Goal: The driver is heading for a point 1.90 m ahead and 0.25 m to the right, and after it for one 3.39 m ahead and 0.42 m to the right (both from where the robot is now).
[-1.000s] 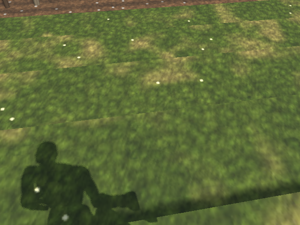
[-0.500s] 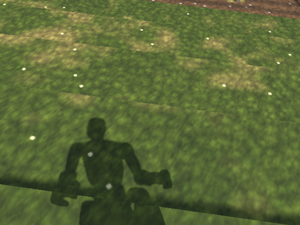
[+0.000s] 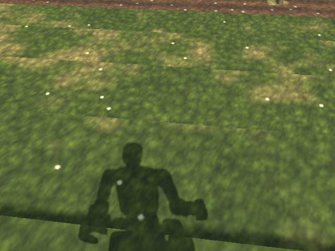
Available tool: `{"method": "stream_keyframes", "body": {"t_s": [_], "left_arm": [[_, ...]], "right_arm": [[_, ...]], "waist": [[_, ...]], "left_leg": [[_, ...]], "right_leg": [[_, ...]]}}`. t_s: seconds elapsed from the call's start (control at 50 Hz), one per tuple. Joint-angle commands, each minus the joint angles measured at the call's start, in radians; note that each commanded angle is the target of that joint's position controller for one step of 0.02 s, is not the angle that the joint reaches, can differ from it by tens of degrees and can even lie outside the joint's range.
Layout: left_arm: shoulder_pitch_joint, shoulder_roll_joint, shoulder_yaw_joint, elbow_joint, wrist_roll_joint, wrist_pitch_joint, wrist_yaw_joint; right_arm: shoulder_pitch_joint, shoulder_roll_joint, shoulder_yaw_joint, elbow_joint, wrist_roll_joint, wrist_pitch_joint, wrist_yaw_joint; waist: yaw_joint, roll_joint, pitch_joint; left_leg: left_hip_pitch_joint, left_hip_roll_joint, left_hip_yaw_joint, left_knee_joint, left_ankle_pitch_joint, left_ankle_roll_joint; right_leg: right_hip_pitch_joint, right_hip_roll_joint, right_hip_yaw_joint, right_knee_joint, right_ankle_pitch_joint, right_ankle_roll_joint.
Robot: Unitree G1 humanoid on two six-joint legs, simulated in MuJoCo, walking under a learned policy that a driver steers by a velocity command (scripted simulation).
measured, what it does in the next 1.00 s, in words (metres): walks ahead: left foot, then right foot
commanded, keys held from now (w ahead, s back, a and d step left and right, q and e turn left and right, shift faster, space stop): e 0.46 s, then w+e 0.04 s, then w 0.16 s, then w+q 0.34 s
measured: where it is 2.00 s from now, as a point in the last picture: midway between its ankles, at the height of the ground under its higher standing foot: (211, 234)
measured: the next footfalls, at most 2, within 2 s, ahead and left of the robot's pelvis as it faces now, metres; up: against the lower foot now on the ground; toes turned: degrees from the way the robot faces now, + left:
left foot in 0.18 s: +0.04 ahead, +0.11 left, +0.00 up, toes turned -10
right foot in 0.62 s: -0.03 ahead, -0.07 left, +0.00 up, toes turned -22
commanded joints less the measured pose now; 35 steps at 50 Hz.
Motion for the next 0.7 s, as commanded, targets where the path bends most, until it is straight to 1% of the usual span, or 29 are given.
{"method": "stream_keyframes", "body": {"t_s": [0.02, 0.06, 0.1, 0.12, 0.14, 0.16, 0.18, 0.2, 0.22, 0.24, 0.26, 0.28, 0.3, 0.32, 0.34, 0.38, 0.42, 0.46, 0.5, 0.52, 0.54, 0.56, 0.58, 0.6, 0.62, 0.64, 0.66, 0.68, 0.7], "left_arm": [[0.007, 0.2, 0.066, -0.055, 0.0, -0.003, 0.008], [-0.005, 0.197, 0.077, -0.061, 0.0, 0.008, 0.006], [-0.032, 0.194, 0.085, -0.072, 0.0, 0.018, 0.0], [-0.054, 0.194, 0.089, -0.079, -0.002, 0.023, -0.003], [-0.085, 0.192, 0.091, -0.089, -0.007, 0.027, -0.006], [-0.1, 0.177, 0.09, -0.101, -0.014, 0.027, -0.006], [-0.07, 0.123, 0.078, -0.117, -0.015, 0.022, -0.006], [-0.032, 0.094, 0.074, -0.132, -0.004, 0.019, 0.002], [-0.042, 0.172, 0.091, -0.115, 0.024, 0.021, 0.005], [-0.039, 0.181, 0.102, -0.096, 0.018, 0.024, -0.001], [-0.012, 0.172, 0.102, -0.076, 0.012, 0.029, -0.008], [0.005, 0.164, 0.101, -0.069, 0.011, 0.035, -0.018], [0.018, 0.154, 0.096, -0.063, 0.006, 0.039, -0.026], [0.006, 0.15, 0.092, -0.066, 0.002, 0.041, -0.031], [-0.018, 0.144, 0.088, -0.077, -0.002, 0.043, -0.034], [-0.066, 0.134, 0.08, -0.099, -0.002, 0.049, -0.039], [-0.095, 0.123, 0.073, -0.114, -0.001, 0.054, -0.041], [-0.115, 0.108, 0.064, -0.129, -0.004, 0.056, -0.045], [-0.134, 0.107, 0.058, -0.146, -0.002, 0.056, -0.051], [-0.148, 0.107, 0.055, -0.156, -0.001, 0.054, -0.055], [-0.155, 0.106, 0.052, -0.165, -0.002, 0.052, -0.058], [-0.148, 0.102, 0.048, -0.165, -0.003, 0.046, -0.06], [-0.108, 0.088, 0.043, -0.15, -0.002, 0.036, -0.059], [-0.024, 0.072, 0.038, -0.112, 0.002, 0.021, -0.054], [0.096, 0.089, 0.042, -0.058, 0.009, 0.004, -0.043], [0.215, 0.156, 0.052, -0.037, 0.025, -0.015, -0.029], [0.216, 0.264, 0.077, -0.053, 0.014, -0.022, -0.013], [0.196, 0.202, 0.064, -0.041, 0.011, -0.024, -0.005], [0.14, 0.155, 0.044, -0.046, 0.008, -0.034, -0.003]], "right_arm": [[-0.015, -0.094, -0.033, -0.086, 0.007, -0.011, -0.001], [-0.016, -0.083, -0.028, -0.092, 0.009, -0.013, -0.005], [0.001, -0.081, -0.026, -0.095, 0.013, -0.015, -0.008], [0.026, -0.079, -0.026, -0.091, 0.014, -0.017, -0.009], [0.068, -0.074, -0.026, -0.08, 0.01, -0.02, -0.013], [0.101, -0.095, -0.033, -0.072, 0.001, -0.025, -0.021], [0.118, -0.184, -0.051, -0.079, -0.017, -0.029, -0.029], [0.044, -0.292, -0.074, -0.109, -0.019, -0.022, -0.023], [0.061, -0.238, -0.065, -0.111, -0.027, -0.021, -0.017], [0.021, -0.165, -0.042, -0.118, -0.021, -0.026, -0.014], [-0.028, -0.134, -0.033, -0.125, -0.017, -0.029, -0.013], [-0.049, -0.131, -0.031, -0.129, -0.016, -0.034, -0.018], [-0.042, -0.131, -0.032, -0.13, -0.015, -0.037, -0.021], [-0.014, -0.133, -0.034, -0.124, -0.015, -0.037, -0.022], [0.018, -0.137, -0.037, -0.116, -0.015, -0.036, -0.022], [0.073, -0.149, -0.044, -0.1, -0.01, -0.035, -0.023], [0.095, -0.159, -0.05, -0.091, -0.011, -0.033, -0.021], [0.09, -0.166, -0.054, -0.09, -0.014, -0.033, -0.015], [0.111, -0.184, -0.063, -0.085, -0.021, -0.033, -0.005], [0.115, -0.193, -0.066, -0.081, -0.023, -0.035, 0.001], [0.114, -0.199, -0.068, -0.077, -0.025, -0.035, 0.006], [0.112, -0.202, -0.069, -0.073, -0.024, -0.034, 0.011], [0.099, -0.202, -0.069, -0.068, -0.017, -0.032, 0.015], [0.081, -0.191, -0.066, -0.062, -0.006, -0.028, 0.016], [0.079, -0.15, -0.055, -0.059, -0.006, -0.03, 0.016], [0.063, -0.038, -0.023, -0.085, -0.018, -0.032, 0.023], [-0.005, -0.087, -0.033, -0.138, -0.033, -0.032, 0.025], [-0.047, -0.159, -0.055, -0.131, -0.029, -0.033, 0.03], [-0.013, -0.151, -0.055, -0.105, -0.01, -0.041, 0.046]], "waist": [[0.0, -0.157, -0.063], [0.002, -0.146, -0.078], [-0.005, -0.166, -0.092], [-0.018, -0.171, -0.097], [-0.046, -0.165, -0.099], [-0.062, -0.135, -0.099], [-0.047, 0.044, -0.096], [-0.02, 0.267, -0.059], [-0.032, 0.158, -0.05], [-0.002, 0.071, -0.03], [0.025, 0.052, -0.013], [0.035, 0.087, -0.029], [0.027, 0.115, -0.04], [0.009, 0.118, -0.049], [-0.01, 0.117, -0.055], [-0.043, 0.117, -0.058], [-0.056, 0.126, -0.061], [-0.06, 0.138, -0.058], [-0.078, 0.152, -0.068], [-0.084, 0.161, -0.06], [-0.084, 0.164, -0.043], [-0.075, 0.153, -0.024], [-0.043, 0.121, -0.01], [0.005, 0.081, -0.008], [0.051, -0.001, -0.037], [0.095, -0.255, -0.073], [0.104, -0.289, 0.051], [0.096, -0.14, 0.112], [0.049, -0.125, 0.12]], "left_leg": [[-0.15, 0.013, -0.009, 0.121, -0.08, -0.025], [-0.137, 0.012, -0.003, 0.095, -0.053, -0.038], [-0.075, 0.005, 0.009, 0.019, -0.02, -0.038], [-0.02, 0.0, 0.016, -0.055, 0.016, -0.032], [0.062, -0.006, 0.027, -0.175, 0.091, -0.024], [0.162, 0.029, -0.005, -0.294, 0.154, -0.013], [0.24, 0.238, -0.22, -0.415, 0.064, 0.033], [0.176, 0.457, -0.466, -0.465, 0.16, 0.147], [0.106, 0.488, -0.446, -0.427, 0.292, 0.22], [0.074, 0.43, -0.349, -0.405, 0.364, 0.217], [0.061, 0.363, -0.239, -0.387, 0.429, 0.187], [0.096, 0.319, -0.166, -0.368, 0.494, 0.165], [0.132, 0.293, -0.112, -0.348, 0.585, 0.16], [0.164, 0.288, -0.085, -0.334, 0.631, 0.162], [0.205, 0.298, -0.078, -0.322, 0.652, 0.169], [0.27, 0.33, -0.077, -0.309, 0.663, 0.186], [0.286, 0.353, -0.067, -0.301, 0.647, 0.194], [0.253, 0.36, -0.039, -0.292, 0.627, 0.193], [0.207, 0.368, -0.04, -0.341, 0.321, 0.187], [0.171, 0.366, -0.054, -0.37, 0.146, 0.185], [0.137, 0.368, -0.068, -0.393, 0.021, 0.181], [0.102, 0.37, -0.074, -0.402, -0.04, 0.176], [0.049, 0.357, -0.055, -0.385, -0.064, 0.161], [-0.04, 0.328, -0.011, -0.323, -0.079, 0.137], [-0.168, 0.276, 0.054, -0.197, -0.111, 0.097], [-0.339, 0.18, 0.184, 0.149, -0.213, 0.036], [-0.568, 0.077, 0.139, 0.276, -0.199, 0.007], [-0.571, 0.152, 0.045, 0.353, -0.1, 0.005], [-0.54, 0.157, 0.025, 0.36, -0.005, 0.006]], "right_leg": [[0.146, -0.244, 0.327, -0.132, 0.432, -0.189], [0.143, -0.213, 0.315, -0.123, 0.423, -0.177], [0.107, -0.186, 0.316, -0.115, 0.395, -0.157], [0.074, -0.169, 0.316, -0.104, 0.369, -0.139], [0.026, -0.142, 0.31, -0.082, 0.317, -0.109], [-0.058, -0.102, 0.298, -0.048, 0.177, -0.059], [-0.187, -0.013, 0.209, 0.106, -0.063, -0.002], [-0.318, 0.138, 0.014, 0.298, -0.333, 0.034], [-0.292, 0.05, 0.033, 0.505, -0.353, 0.036], [-0.275, 0.04, 0.043, 0.586, -0.295, 0.033], [-0.263, 0.03, 0.027, 0.639, -0.235, 0.039], [-0.273, 0.026, 0.006, 0.671, -0.189, 0.047], [-0.284, 0.025, -0.015, 0.676, -0.175, 0.062], [-0.29, 0.025, -0.03, 0.666, -0.168, 0.073], [-0.305, 0.022, -0.038, 0.647, -0.169, 0.081], [-0.329, 0.01, -0.046, 0.583, -0.179, 0.089], [-0.309, -0.006, -0.063, 0.507, -0.196, 0.087], [-0.247, -0.019, -0.091, 0.417, -0.214, 0.075], [-0.183, -0.023, -0.132, 0.336, -0.234, 0.05], [-0.148, -0.018, -0.143, 0.29, -0.255, 0.035], [-0.117, -0.011, -0.154, 0.241, -0.268, 0.018], [-0.073, -0.003, -0.166, 0.175, -0.265, -0.001], [0.014, 0.008, -0.18, 0.066, -0.21, -0.025], [0.163, 0.028, -0.193, -0.067, -0.119, -0.05], [0.352, 0.008, -0.123, -0.132, -0.13, -0.067], [0.479, -0.273, 0.254, -0.289, -0.391, -0.102], [0.367, -0.454, 0.583, -0.377, -0.423, -0.234], [0.329, -0.428, 0.471, -0.358, -0.353, -0.255], [0.3, -0.366, 0.366, -0.355, -0.284, -0.227]]}}
Velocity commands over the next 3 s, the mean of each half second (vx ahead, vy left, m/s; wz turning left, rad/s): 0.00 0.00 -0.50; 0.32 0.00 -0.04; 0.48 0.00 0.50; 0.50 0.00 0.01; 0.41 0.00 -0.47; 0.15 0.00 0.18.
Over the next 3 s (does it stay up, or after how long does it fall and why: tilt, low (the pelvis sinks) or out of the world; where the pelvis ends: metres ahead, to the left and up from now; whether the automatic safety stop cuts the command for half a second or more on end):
stays up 0.96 -0.20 -0.18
